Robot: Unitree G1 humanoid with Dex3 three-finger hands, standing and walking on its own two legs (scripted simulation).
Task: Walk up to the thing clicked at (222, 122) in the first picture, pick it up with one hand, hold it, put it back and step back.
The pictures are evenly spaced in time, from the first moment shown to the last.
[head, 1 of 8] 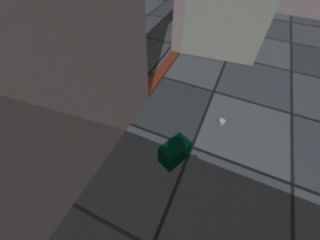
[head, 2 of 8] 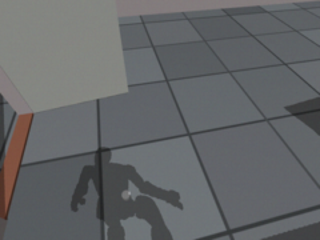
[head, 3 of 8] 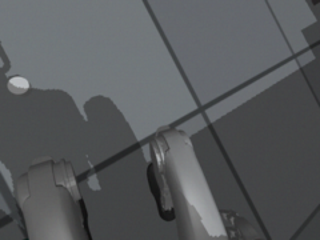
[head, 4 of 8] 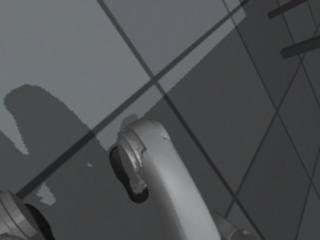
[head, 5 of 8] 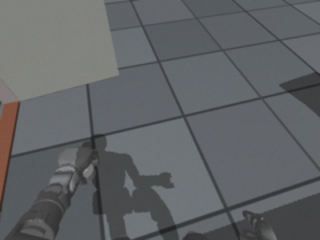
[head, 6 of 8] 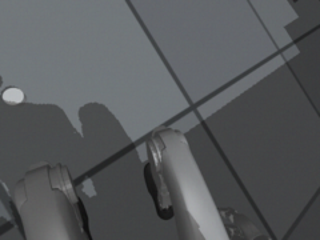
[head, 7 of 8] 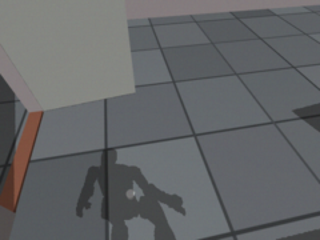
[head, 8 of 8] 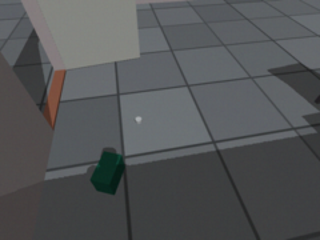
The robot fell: no
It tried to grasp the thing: yes
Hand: left
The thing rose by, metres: 0.68
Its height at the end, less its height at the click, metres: +0.00
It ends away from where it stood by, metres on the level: 0.01
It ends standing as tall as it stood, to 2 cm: yes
